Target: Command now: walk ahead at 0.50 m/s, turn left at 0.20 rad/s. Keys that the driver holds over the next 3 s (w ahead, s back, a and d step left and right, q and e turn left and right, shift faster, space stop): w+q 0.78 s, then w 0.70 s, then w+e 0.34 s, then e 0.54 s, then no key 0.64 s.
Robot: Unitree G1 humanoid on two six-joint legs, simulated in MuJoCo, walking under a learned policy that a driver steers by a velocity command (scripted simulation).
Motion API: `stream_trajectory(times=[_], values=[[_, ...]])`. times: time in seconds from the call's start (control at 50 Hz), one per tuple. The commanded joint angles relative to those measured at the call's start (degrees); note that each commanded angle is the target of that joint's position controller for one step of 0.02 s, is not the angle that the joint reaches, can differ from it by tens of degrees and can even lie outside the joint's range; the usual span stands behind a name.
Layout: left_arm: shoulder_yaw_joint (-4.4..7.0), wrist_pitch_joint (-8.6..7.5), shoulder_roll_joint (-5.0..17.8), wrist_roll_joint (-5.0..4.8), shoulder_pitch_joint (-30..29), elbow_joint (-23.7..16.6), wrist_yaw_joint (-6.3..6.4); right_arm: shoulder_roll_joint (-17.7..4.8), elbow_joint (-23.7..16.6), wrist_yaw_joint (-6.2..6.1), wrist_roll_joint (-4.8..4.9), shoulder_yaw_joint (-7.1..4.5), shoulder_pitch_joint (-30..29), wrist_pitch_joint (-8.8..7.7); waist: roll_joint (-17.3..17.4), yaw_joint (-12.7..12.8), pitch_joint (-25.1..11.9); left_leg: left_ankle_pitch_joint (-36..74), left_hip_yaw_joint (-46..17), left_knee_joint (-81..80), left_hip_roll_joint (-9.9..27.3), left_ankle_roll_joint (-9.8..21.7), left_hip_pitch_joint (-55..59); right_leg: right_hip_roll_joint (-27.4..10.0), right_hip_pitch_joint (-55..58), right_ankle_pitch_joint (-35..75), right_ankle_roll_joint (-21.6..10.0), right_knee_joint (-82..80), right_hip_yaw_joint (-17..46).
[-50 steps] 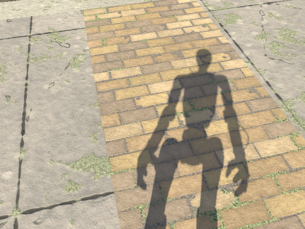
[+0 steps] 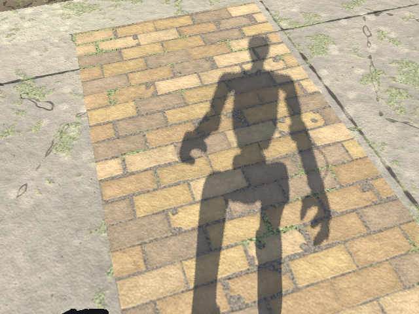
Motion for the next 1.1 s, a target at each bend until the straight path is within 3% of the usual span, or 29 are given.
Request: stream_trajectory(times=[0.02, 0.04, 0.06, 0.08, 0.1, 0.14, 0.16, 0.2, 0.26, 0.36, 0.44, 0.48, 0.52, 0.56, 0.58, 0.6, 0.62, 0.64, 0.66, 0.68, 0.7, 0.78, 0.88, 0.92, 1.0, 1.04, 1.06, 1.08, 1.1], values=[[3.45, -1.59, 9.8, -0.13, 8.2, -1.3, 0.06, -9.4, -2.6, -0.25, -0.08, -1.80, -1.1, 0.50, 5.9, 9.1, -3.7, 41.8, -7.3, 13.5, 14.2, 7.2, -3.2, 2.9, 15.7, -3.6, -2.9, -2.9, -1.6], [4.81, -1.70, 14.0, 0.79, 19.9, 1.2, 0.68, -7.2, -4.3, -0.13, -0.81, -0.80, -2.1, 0.34, 3.3, 13.6, -12.9, 33.7, -4.9, 29.4, 10.6, 5.2, -14.0, -4.5, 34.7, -2.7, -6.4, 0.3, 5.5], [6.16, -1.06, 19.2, 1.62, 26.3, 2.8, 0.93, 0.3, -5.0, 0.25, -0.55, 1.21, 5.1, -0.75, -10.7, 11.2, -22.2, 5.0, -1.0, 51.6, 0.6, 0.6, -37.7, -19.7, 57.2, -12.1, -14.5, -3.4, 30.7], [4.57, -0.88, 13.6, 1.42, 26.2, 2.6, 0.97, -3.5, -4.0, 0.34, 0.80, 0.42, 4.0, -1.88, -11.4, 12.3, -24.8, -12.1, -9.6, 60.7, 0.8, 0.9, -43.5, -21.5, 56.7, -16.3, -15.1, -9.9, 41.0], [3.45, -0.89, 10.3, 1.08, 20.9, 1.8, 1.14, -7.9, -5.5, 0.28, 2.20, -0.97, -0.6, -2.29, -8.5, 11.4, -15.2, -8.9, -9.8, 63.5, 4.0, 1.6, -47.9, -19.7, 49.0, -15.9, -11.9, -10.8, 31.3], [2.36, -1.09, 6.7, 1.21, 12.8, 0.8, 0.97, -7.0, -6.6, -0.40, 1.49, -1.43, -5.6, -1.82, -2.7, 8.2, -5.5, 0.0, -7.7, 58.5, 9.0, 1.6, -44.7, -15.3, 32.6, -9.9, -8.8, -15.1, 17.4], [1.93, -1.40, 5.2, 1.58, 10.7, 0.9, 0.85, -6.1, -6.3, -0.54, 1.19, -1.90, -4.7, -0.89, -3.7, 6.1, -3.4, 2.5, -8.2, 55.9, 10.6, 1.7, -41.4, -13.1, 27.7, -8.2, -7.6, -17.3, 12.3], [2.20, -1.66, 5.2, 1.87, 9.9, 1.7, 0.81, -2.9, -6.4, -0.30, 1.20, -1.72, -3.2, 0.79, -4.0, 4.4, -1.4, 4.8, -7.5, 54.3, 11.3, 1.5, -38.5, -11.9, 22.6, -4.7, -7.8, -20.1, 6.5], [2.93, -1.83, 7.1, 2.10, 10.8, 2.7, 1.62, -2.9, -8.7, -0.35, 0.72, -2.15, -6.5, 1.95, -2.1, 3.8, 1.1, 10.7, -8.2, 49.8, 11.6, 0.7, -42.9, -11.9, 22.2, 0.5, -8.5, -21.9, 0.4], [3.58, -1.05, 9.3, 1.77, 12.9, 3.2, 2.98, -1.9, -12.3, 1.36, 0.14, -1.72, -15.6, 1.35, -0.9, 6.1, 3.3, 22.8, -4.1, 33.0, 10.4, 0.4, -43.3, -10.8, 25.1, 2.1, -7.2, -22.8, -7.6], [4.24, 0.28, 10.8, 0.73, 17.0, 4.3, 3.32, -1.8, -16.0, 2.86, 0.18, -1.24, -22.7, 1.35, 0.0, 8.5, 5.4, 20.8, -1.1, 26.1, 9.7, 1.8, -45.8, -13.2, 33.2, 4.2, -6.6, -20.4, -10.2], [4.61, 1.16, 11.6, 0.19, 17.3, 4.4, 3.28, -2.5, -17.7, 3.55, 0.33, -1.45, -24.0, 1.46, -0.8, 8.0, 5.3, 16.1, 0.7, 24.4, 8.4, 3.2, -45.1, -14.2, 36.9, 10.7, -5.7, -17.1, -11.5], [5.12, 1.91, 13.3, -0.15, 15.8, 3.6, 3.45, -4.5, -18.3, 3.86, 0.42, -2.45, -21.4, 1.69, -2.8, 5.3, 2.0, 10.3, 4.2, 24.2, 4.7, 5.3, -37.9, -14.2, 38.3, 29.4, -4.4, -9.5, -13.1], [5.07, 2.77, 14.0, -0.48, 13.9, 2.8, 3.55, -9.4, -15.3, 3.38, 0.83, -5.31, -7.3, 1.79, -2.3, -2.8, -5.9, 11.5, 6.2, 19.8, -0.8, 8.8, -17.8, -11.2, 33.3, 37.4, -1.7, 10.7, -15.4], [4.27, 2.40, 12.0, 0.75, 14.6, 1.6, 3.59, -15.0, -13.3, 2.02, 0.78, -7.52, 1.4, 2.31, 4.6, -5.8, -11.1, 10.9, -6.2, 17.6, 5.6, 12.2, -0.5, -8.4, 18.8, 18.9, 1.3, 29.1, -15.6], [1.59, 0.51, 2.9, 2.20, 19.8, -1.6, 2.61, -20.5, -13.7, 1.89, 0.92, -7.93, -0.9, 1.72, 17.9, 2.3, -16.0, 1.1, -39.6, 10.6, 19.1, 22.8, 16.3, 4.0, -6.1, -33.1, 4.4, 47.9, -7.8], [2.17, -2.09, 7.6, -0.37, 12.9, -2.8, 1.83, -15.6, -15.2, 2.19, 0.15, -6.37, 1.4, 0.96, 10.5, -2.0, -20.2, -2.6, -49.0, 2.6, 21.7, 22.9, 18.4, 4.3, -12.5, -34.3, 2.9, 52.8, 4.4], [2.72, -3.22, 9.5, -2.20, 8.0, -4.3, 1.50, -12.4, -14.8, 2.33, -0.33, -5.45, -0.6, 0.18, 8.0, -2.1, -12.6, 3.0, -40.9, 2.1, 20.6, 20.0, 14.0, 1.8, -17.3, -28.7, 1.3, 51.5, 4.4], [2.57, -3.68, 9.1, -1.28, 7.9, -4.0, 1.88, -10.4, -15.6, 2.28, 0.04, -4.84, -4.6, -0.24, 3.4, 0.5, -8.6, 9.0, -33.5, 2.7, 18.1, 18.0, 5.6, -0.9, -14.8, -23.5, 0.5, 46.7, 4.6], [3.09, -3.47, 9.6, 0.37, 8.5, -3.1, 2.32, -8.4, -16.6, 2.20, -0.03, -4.24, -9.0, -0.29, 1.9, 3.0, -5.9, 14.9, -27.7, 2.4, 15.8, 16.5, -2.8, -2.7, -10.1, -20.5, 0.8, 41.7, 4.6], [3.55, -2.66, 10.1, 0.78, 9.8, -3.0, 2.32, -7.2, -17.7, 1.95, -0.59, -3.73, -11.2, -0.38, 2.8, 5.0, -5.2, 19.0, -24.7, 1.2, 14.4, 16.0, -8.0, -4.0, -5.7, -18.7, 1.1, 39.0, 5.1], [3.26, -0.40, 7.6, 1.96, 7.1, -4.9, 2.54, -9.7, -17.6, 0.53, -0.11, -4.23, -9.3, -0.72, 2.6, 5.7, -2.5, 26.9, -18.8, -1.4, 11.7, 15.9, -15.4, -2.9, -3.9, -12.2, 4.6, 27.7, 3.2], [1.86, -0.82, 4.9, 1.42, -1.8, -7.1, 1.37, -8.8, -15.9, -0.45, -0.02, -3.72, -4.9, -0.36, 5.9, 1.5, -0.5, 22.2, -12.5, -1.4, 8.0, 11.5, -16.8, 0.2, 0.2, 7.3, 4.7, 6.6, 1.1], [1.73, -1.15, 5.4, 0.89, -4.6, -8.1, 0.81, -9.0, -14.7, -0.31, -0.03, -3.66, -2.8, -0.45, 6.5, 0.0, 0.7, 18.9, -14.0, -1.4, 9.5, 11.2, -15.4, 0.8, 0.9, 9.8, 4.0, 3.4, 1.1], [2.00, -2.02, 7.5, 0.82, -7.1, -10.0, -0.24, -9.4, -13.0, -0.59, -0.05, -3.67, 0.0, 0.14, 6.7, -0.4, 1.9, 23.4, -18.0, 3.6, 14.0, 10.8, -4.7, 1.3, -3.7, 2.4, 1.1, -0.7, 1.7], [2.35, -2.34, 8.5, 0.75, -4.3, -9.6, -0.45, -10.1, -12.9, -0.87, -0.19, -3.89, -0.6, 0.67, 8.1, 1.5, 1.1, 32.1, -18.5, 6.8, 14.9, 9.8, -1.9, 2.3, -0.5, -2.7, -0.7, -1.7, 0.6], [2.96, -2.48, 9.6, 0.86, 0.3, -8.4, -0.32, -10.3, -13.2, -0.89, -0.18, -3.85, -1.9, 0.88, 8.4, 4.2, -1.5, 42.0, -17.2, 11.4, 13.4, 8.9, -1.9, 4.0, 6.3, -3.0, -2.1, -3.3, -1.1], [3.93, -2.56, 11.7, 1.27, 8.1, -6.4, -0.08, -9.4, -13.9, -0.72, -0.42, -3.33, -3.2, 0.94, 7.5, 8.0, -7.3, 46.7, -14.8, 20.5, 10.3, 7.4, -5.0, 3.1, 18.6, 0.0, -4.3, -2.6, -0.4], [4.55, -2.43, 14.7, 1.95, 18.5, -5.0, 0.23, -7.3, -15.3, -0.64, -1.31, -2.30, -3.7, 0.87, 2.2, 11.9, -15.8, 33.4, -12.0, 36.6, 6.3, 5.5, -15.2, -6.4, 35.2, 1.2, -8.3, -0.8, 10.5]])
